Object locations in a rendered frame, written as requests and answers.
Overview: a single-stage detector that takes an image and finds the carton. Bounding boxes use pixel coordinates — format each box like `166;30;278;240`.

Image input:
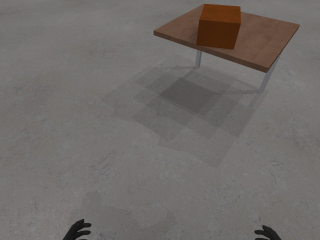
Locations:
196;4;241;50

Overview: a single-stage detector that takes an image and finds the robot right hand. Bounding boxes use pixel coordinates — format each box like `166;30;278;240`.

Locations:
254;225;281;240

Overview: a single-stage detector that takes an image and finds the robot left hand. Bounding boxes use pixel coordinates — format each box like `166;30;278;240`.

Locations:
63;219;92;240

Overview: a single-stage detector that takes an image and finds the table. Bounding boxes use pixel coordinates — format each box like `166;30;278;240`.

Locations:
153;3;300;93

